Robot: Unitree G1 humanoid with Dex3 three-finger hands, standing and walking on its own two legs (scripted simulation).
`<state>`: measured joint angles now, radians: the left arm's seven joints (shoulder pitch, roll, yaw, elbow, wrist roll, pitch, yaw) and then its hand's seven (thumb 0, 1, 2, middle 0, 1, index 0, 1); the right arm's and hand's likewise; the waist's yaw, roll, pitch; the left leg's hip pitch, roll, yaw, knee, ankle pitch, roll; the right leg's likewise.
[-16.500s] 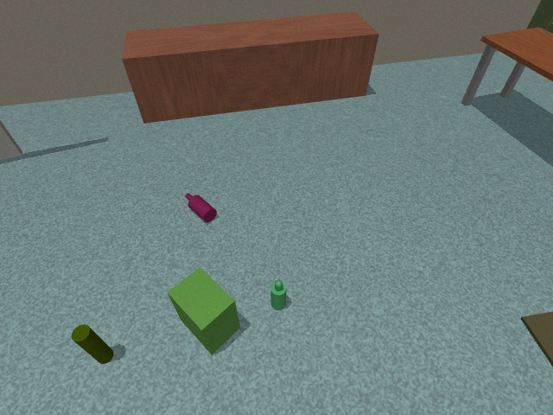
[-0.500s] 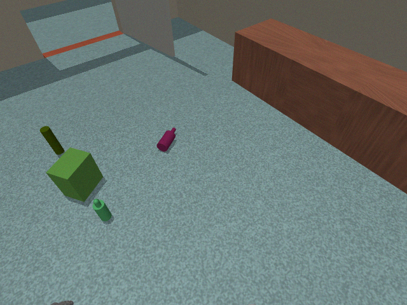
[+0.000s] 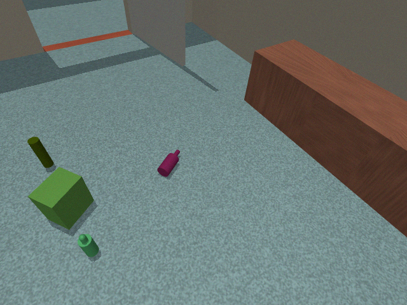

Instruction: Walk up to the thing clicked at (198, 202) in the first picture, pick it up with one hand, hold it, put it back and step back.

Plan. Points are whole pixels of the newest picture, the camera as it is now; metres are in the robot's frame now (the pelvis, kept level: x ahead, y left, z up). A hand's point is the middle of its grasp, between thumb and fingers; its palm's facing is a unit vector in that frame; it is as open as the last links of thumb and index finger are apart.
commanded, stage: walk up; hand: left
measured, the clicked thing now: (170, 161) +1.03 +0.19 -0.72
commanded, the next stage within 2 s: none
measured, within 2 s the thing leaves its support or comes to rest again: neither
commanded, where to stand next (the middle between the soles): +0.63 -0.03 m, yaw +1 degrees
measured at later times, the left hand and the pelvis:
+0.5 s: hand (110, 248) +0.27 +0.22 -0.10, palm faces +0.00 -0.92 -0.40, open 7.4 cm; pelvis +0.21 -0.05 +0.01, yaw +0 degrees
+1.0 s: hand (121, 192) +0.43 +0.24 -0.13, palm faces -0.06 -0.94 -0.34, open 7.4 cm; pelvis +0.39 -0.03 +0.01, yaw +0 degrees
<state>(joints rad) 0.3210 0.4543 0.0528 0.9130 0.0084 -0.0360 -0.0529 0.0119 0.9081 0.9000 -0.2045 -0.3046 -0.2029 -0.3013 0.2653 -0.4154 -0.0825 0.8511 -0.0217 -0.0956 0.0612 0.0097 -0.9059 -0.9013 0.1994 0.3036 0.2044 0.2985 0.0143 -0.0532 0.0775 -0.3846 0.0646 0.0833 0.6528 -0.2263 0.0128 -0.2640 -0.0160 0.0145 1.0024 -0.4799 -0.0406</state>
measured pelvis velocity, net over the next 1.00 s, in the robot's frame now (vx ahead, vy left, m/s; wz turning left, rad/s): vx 0.39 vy -0.03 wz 0.00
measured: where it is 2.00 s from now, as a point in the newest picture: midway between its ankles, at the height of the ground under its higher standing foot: (208, 237)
